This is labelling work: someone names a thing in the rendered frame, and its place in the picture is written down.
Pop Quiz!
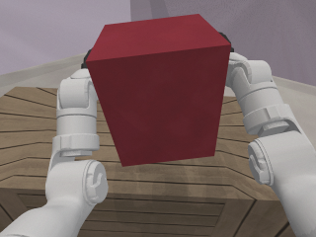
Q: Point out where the robot left upper arm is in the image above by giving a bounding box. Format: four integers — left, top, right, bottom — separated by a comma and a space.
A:
0, 159, 109, 237

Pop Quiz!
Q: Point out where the left robot hand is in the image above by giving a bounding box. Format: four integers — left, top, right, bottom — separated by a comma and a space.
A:
81, 48, 92, 69

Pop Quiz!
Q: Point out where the robot right upper arm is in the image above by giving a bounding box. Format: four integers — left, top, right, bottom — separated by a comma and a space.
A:
248, 130, 316, 237

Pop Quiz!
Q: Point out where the robot right forearm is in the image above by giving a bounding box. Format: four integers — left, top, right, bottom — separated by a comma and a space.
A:
225, 52, 316, 158

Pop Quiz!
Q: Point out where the pedestal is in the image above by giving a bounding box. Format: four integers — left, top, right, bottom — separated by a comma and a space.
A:
0, 86, 296, 237

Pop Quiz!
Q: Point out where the robot left forearm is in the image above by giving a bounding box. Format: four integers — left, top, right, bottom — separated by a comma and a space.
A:
45, 68, 100, 198

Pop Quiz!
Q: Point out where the carton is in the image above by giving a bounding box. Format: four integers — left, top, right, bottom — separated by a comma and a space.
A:
85, 14, 231, 167

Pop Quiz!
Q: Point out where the right robot hand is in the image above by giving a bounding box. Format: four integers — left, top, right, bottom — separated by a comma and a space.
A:
219, 32, 234, 52

